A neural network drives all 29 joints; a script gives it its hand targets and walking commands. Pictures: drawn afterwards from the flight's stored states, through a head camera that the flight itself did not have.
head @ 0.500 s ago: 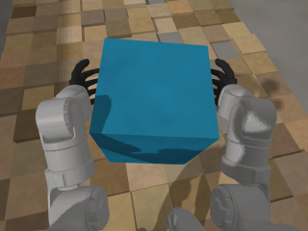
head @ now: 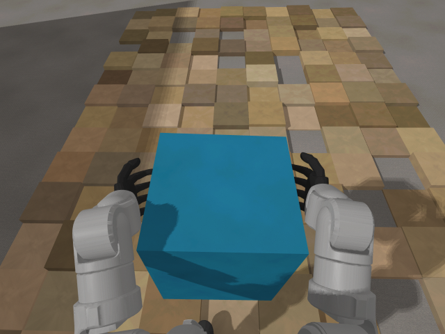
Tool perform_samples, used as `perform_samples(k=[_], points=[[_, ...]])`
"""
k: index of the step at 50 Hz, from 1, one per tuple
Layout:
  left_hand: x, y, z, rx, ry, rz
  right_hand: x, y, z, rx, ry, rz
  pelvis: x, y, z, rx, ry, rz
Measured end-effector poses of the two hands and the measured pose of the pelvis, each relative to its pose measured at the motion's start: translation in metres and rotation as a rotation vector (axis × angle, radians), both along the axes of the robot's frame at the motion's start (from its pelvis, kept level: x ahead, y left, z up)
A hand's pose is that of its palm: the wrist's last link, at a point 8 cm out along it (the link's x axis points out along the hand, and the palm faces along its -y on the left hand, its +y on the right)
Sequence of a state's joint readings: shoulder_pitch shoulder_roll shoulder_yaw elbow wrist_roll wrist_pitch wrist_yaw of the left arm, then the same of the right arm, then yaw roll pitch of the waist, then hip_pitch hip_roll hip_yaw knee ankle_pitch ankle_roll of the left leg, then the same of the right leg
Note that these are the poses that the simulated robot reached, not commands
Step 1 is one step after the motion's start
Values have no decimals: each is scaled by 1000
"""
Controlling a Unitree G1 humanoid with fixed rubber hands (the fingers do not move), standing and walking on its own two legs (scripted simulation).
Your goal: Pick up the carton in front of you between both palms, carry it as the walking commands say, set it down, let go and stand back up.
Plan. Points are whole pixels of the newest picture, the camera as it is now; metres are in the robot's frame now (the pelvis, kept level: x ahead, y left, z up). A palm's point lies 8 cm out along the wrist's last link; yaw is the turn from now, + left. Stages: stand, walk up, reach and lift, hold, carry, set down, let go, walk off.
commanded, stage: carry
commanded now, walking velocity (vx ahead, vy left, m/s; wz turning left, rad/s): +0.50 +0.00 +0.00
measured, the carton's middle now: (220, 223) +0.32 +0.04 +0.02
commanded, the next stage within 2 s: none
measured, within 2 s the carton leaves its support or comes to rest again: neither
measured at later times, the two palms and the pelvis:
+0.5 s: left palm (197, 59) +0.65 +0.11 +0.15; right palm (336, 63) +0.65 -0.19 +0.15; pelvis +0.32 -0.02 +0.00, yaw -2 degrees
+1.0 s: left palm (212, 18) +1.04 +0.12 +0.08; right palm (305, 15) +1.03 -0.18 +0.09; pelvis +0.67 -0.03 -0.02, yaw -1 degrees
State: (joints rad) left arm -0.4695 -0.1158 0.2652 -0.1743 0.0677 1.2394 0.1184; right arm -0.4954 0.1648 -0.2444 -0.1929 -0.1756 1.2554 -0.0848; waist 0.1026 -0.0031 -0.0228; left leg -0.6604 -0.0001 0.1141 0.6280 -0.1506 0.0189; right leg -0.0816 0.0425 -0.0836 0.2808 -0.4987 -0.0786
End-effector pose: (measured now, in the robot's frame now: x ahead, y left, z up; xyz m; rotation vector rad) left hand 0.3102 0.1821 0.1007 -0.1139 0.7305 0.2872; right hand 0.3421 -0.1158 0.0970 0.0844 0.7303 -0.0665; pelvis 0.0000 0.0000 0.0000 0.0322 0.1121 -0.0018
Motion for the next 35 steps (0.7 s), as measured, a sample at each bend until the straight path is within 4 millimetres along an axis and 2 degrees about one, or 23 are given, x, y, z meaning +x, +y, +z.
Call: perform_samples(k=[3,6,10,14,20,24,27,35], points=[[44,-4,-15,-9,-9,-53,28,-5,-12,-18,-9,-45,47,8,-8,-5,-21,-6],[85,-18,-23,-4,18,-139,47,-19,-19,-42,14,-107,84,15,-2,2,-33,-22],[131,-40,-17,8,33,-221,69,-40,-15,-41,33,-181,131,21,12,-17,-32,-34],[178,-51,-2,19,0,-250,111,-51,2,-47,0,-196,178,18,22,-37,-29,-45],[258,-58,24,68,-75,-245,208,-59,32,-85,-80,-123,254,0,21,-25,-45,-46],[326,-68,46,106,-129,-231,285,-70,52,-112,-140,-65,310,-20,6,-5,-59,-37],[374,-76,58,135,-112,-221,340,-78,61,-118,-129,-28,344,-32,3,-35,-58,-27],[480,-75,63,106,10,-169,466,-76,71,-96,-11,14,431,-50,14,-32,-20,-17]])
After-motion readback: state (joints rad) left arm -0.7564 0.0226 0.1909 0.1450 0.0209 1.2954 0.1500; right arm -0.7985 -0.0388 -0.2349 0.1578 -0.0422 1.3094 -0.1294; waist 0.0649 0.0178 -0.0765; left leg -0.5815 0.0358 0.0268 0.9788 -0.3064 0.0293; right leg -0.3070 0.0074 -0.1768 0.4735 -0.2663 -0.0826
